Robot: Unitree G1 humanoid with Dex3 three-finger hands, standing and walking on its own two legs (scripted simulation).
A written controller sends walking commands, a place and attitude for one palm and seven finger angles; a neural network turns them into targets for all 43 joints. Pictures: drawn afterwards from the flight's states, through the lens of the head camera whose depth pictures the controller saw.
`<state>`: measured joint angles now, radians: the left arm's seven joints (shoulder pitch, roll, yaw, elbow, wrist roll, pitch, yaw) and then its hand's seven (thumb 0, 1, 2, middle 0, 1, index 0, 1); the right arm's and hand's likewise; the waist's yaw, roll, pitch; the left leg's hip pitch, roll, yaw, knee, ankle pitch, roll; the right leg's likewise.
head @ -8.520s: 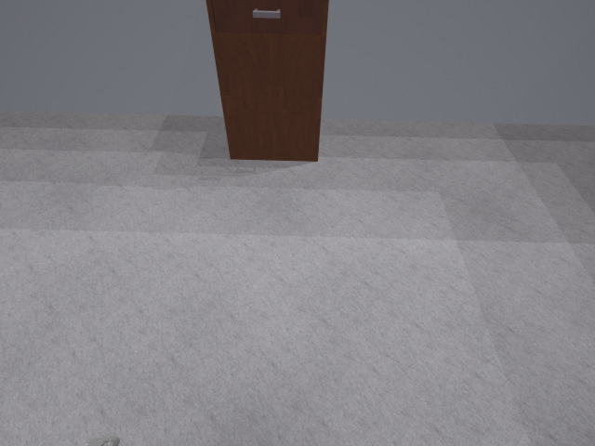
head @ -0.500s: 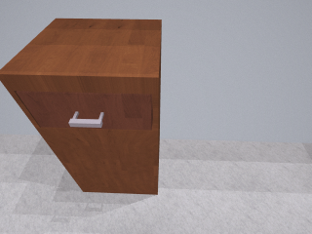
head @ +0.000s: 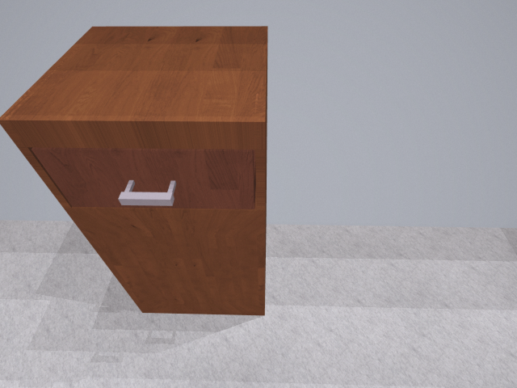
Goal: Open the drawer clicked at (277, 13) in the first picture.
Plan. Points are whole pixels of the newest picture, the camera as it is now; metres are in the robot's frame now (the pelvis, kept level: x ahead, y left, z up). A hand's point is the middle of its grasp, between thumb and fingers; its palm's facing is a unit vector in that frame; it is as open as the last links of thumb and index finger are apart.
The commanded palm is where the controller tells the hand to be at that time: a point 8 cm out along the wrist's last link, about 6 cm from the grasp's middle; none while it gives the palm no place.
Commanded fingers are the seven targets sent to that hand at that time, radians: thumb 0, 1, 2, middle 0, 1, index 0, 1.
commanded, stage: look again from close up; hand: left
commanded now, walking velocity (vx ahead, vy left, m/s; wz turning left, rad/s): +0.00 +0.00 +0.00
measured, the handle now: (149, 191) +0.49 +0.27 -0.01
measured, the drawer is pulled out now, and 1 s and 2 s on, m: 0.00 0.00 0.00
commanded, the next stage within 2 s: raise the hand with hooked fingers in 0.32 s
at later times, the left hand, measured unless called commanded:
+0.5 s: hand out of the picture +0.05 +0.24 -0.15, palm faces -0.09 -0.94 -0.33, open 7.3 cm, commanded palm +0.11 +0.27 -0.06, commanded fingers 0.00 0.78 0.85 -0.21 -0.38 -0.21 -0.38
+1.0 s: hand (87, 354) +0.18 +0.28 -0.05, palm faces +0.06 -0.07 -1.00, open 9.5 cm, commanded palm +0.17 +0.27 +0.02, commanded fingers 0.00 0.20 0.60 -0.25 -0.75 -0.25 -0.75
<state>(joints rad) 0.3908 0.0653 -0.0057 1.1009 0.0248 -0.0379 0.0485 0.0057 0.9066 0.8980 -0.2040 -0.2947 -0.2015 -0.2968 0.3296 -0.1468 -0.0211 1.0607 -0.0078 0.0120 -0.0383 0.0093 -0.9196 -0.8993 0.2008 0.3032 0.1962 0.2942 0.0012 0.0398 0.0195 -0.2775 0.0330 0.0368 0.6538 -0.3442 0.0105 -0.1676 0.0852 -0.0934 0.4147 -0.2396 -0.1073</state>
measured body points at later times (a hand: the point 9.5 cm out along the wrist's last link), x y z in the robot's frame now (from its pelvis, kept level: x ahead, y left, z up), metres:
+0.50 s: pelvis +0.00 +0.06 +0.00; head +0.01 +0.06 +0.45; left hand +0.05 +0.29 -0.12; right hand +0.01 -0.16 -0.15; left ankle -0.01 +0.11 -0.74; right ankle -0.01 -0.05 -0.73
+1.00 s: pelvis +0.00 +0.03 -0.05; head +0.01 +0.02 +0.40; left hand +0.17 +0.28 +0.01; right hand +0.29 -0.14 -0.09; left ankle -0.01 +0.11 -0.74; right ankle +0.01 -0.04 -0.74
